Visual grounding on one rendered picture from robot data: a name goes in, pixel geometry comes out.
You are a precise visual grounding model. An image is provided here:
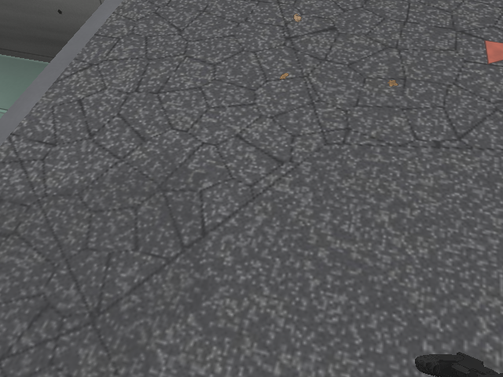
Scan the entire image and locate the right robot hand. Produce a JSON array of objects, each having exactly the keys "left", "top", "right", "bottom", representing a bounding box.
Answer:
[{"left": 415, "top": 352, "right": 503, "bottom": 377}]

